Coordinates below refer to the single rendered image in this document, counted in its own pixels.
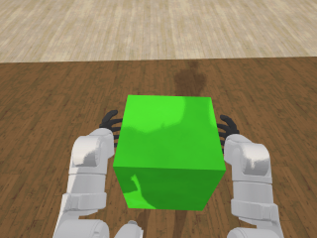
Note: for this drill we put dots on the left robot upper arm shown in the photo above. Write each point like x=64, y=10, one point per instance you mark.
x=82, y=228

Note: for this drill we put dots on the carton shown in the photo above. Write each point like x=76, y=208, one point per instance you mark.
x=169, y=154

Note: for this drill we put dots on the robot right forearm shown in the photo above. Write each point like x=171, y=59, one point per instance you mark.
x=252, y=190

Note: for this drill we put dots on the robot left forearm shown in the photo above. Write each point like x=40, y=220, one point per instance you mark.
x=85, y=193

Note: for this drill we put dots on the left robot hand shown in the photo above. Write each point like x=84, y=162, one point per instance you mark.
x=107, y=124

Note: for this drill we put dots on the right robot hand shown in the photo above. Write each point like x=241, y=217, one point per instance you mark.
x=230, y=129

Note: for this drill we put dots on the right robot upper arm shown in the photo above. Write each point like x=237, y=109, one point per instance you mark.
x=242, y=232

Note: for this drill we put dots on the robot left thigh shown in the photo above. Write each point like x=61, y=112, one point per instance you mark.
x=130, y=230

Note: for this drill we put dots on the left robot shin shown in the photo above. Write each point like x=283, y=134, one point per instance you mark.
x=132, y=222

